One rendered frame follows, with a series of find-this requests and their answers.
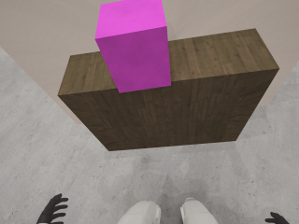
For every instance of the robot right shin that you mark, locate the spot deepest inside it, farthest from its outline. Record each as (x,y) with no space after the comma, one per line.
(189,199)

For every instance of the robot left hand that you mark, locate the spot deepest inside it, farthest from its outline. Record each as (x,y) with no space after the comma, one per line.
(47,215)

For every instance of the carton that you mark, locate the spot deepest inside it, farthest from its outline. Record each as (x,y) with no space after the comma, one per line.
(133,40)

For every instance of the robot right hand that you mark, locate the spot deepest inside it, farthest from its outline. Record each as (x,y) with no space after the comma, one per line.
(277,219)

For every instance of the pedestal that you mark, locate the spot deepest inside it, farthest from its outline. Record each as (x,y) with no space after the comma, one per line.
(217,82)

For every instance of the robot right thigh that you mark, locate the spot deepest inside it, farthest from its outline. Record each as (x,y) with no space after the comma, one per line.
(193,212)

